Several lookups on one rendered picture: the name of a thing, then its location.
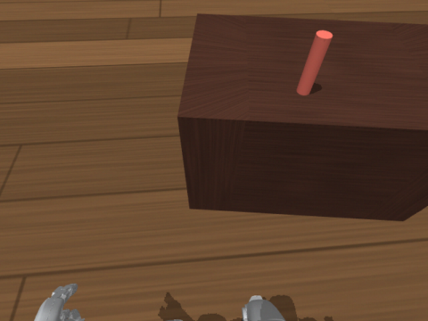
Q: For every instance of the can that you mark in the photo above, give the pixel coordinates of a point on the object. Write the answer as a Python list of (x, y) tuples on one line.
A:
[(317, 52)]

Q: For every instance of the left robot hand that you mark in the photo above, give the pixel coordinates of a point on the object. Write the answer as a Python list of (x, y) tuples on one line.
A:
[(52, 308)]

